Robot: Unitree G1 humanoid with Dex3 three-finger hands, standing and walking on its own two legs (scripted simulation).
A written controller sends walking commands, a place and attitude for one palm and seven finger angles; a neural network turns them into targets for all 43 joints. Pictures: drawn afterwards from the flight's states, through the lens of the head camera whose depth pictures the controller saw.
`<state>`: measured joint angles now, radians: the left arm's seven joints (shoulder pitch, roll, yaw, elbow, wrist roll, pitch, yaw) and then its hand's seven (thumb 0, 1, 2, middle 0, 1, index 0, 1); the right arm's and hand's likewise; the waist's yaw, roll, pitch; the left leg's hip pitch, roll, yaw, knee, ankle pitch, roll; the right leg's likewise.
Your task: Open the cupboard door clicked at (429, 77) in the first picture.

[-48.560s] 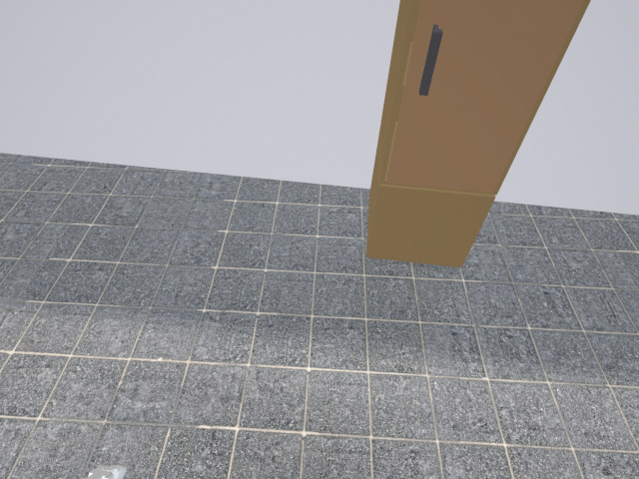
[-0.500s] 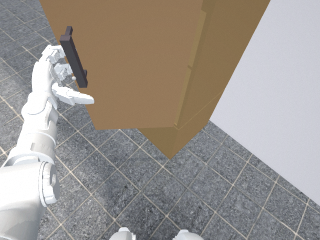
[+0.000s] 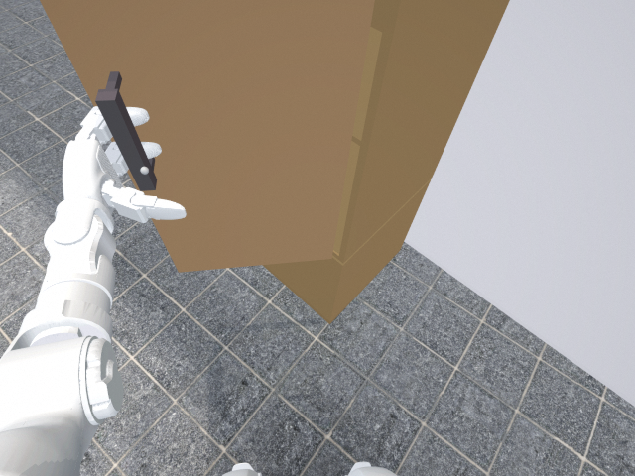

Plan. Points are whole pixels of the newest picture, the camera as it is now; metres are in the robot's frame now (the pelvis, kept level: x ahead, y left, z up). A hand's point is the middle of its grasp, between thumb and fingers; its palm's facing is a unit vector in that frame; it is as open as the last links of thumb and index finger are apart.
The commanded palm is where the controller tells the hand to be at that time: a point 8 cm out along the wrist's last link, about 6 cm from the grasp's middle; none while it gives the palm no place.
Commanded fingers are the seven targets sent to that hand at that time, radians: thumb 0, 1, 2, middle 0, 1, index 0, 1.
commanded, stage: close the thumb around the handle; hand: left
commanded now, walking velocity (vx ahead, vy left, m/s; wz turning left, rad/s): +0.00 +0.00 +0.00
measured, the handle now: (132, 135) +0.53 +0.22 +0.11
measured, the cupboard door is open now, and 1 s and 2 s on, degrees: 50 52 97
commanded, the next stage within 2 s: pull the door open along its arc in 0.68 s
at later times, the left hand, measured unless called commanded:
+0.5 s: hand (141, 169) +0.48 +0.20 +0.10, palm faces +0.07 -1.00 +0.00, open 7.2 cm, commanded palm +0.45 +0.25 +0.10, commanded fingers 0.00 0.90 0.90 -0.40 -1.35 -0.40 -1.35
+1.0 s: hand (147, 175) +0.47 +0.19 +0.10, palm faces +0.08 -1.00 +0.00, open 5.9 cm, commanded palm +0.42 +0.24 +0.10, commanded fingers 0.00 0.90 0.90 -0.40 -1.35 -0.40 -1.35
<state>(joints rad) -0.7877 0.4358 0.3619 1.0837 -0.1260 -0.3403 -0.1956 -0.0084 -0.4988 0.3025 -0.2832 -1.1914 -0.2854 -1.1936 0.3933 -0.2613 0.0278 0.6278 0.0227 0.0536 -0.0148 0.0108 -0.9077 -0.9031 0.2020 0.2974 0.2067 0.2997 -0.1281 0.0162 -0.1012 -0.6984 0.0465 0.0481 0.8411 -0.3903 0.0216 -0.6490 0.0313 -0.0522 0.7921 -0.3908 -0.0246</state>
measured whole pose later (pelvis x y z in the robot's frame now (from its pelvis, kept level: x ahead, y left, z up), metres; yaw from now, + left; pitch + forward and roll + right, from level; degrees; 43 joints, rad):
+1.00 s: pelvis +0.00 +0.00 +0.00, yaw -1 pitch +14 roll -2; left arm -0.73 0.40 0.35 1.01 -0.14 -0.34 -0.16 0.01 0.73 0.82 -0.32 -1.34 -0.32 -1.34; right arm 0.40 -0.26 0.02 0.63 0.02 0.05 -0.01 0.01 -0.91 -0.90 0.20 0.30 0.21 0.30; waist -0.12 0.02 -0.11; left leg -0.70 0.05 0.06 0.84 -0.40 0.03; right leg -0.65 0.03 -0.04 0.79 -0.39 -0.02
